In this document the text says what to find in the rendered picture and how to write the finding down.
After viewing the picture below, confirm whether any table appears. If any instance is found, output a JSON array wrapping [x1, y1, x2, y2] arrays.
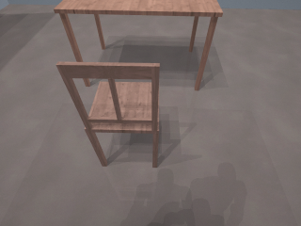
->
[[54, 0, 223, 91]]

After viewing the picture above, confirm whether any chair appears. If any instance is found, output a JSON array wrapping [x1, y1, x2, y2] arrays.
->
[[56, 61, 160, 168]]

